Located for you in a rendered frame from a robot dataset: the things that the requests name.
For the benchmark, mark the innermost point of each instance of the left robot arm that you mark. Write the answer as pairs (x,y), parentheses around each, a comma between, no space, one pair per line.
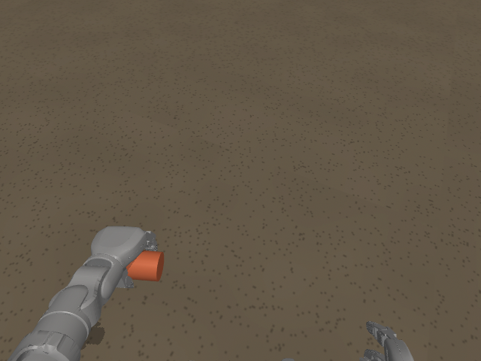
(73,311)

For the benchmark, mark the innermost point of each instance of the right robot hand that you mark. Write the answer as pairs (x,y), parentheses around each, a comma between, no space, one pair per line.
(394,349)

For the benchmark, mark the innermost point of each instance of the left robot hand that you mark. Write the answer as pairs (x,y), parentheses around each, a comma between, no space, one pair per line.
(125,244)

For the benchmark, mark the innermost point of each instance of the can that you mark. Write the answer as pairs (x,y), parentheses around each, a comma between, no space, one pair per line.
(148,266)

